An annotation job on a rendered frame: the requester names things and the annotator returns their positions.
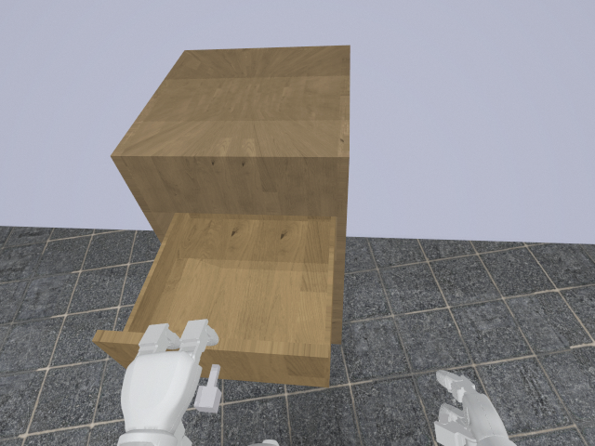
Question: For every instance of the robot right hand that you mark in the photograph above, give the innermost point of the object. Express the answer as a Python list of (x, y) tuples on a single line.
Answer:
[(478, 420)]

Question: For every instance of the drawer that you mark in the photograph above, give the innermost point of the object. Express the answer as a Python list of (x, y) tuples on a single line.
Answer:
[(265, 284)]

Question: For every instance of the handle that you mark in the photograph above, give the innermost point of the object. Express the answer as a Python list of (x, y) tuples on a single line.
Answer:
[(208, 398)]

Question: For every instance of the robot left hand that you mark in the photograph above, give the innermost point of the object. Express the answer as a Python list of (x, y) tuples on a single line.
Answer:
[(159, 385)]

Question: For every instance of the cabinet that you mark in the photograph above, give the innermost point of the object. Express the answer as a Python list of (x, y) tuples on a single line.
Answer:
[(247, 131)]

